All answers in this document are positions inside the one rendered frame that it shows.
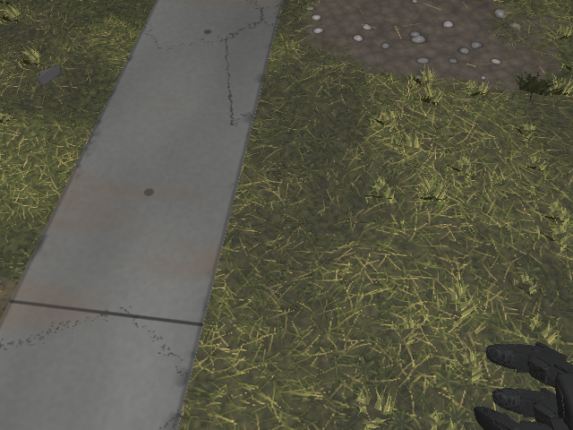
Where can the right robot hand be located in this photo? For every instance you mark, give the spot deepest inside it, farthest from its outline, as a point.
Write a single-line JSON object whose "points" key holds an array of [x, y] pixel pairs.
{"points": [[551, 411]]}

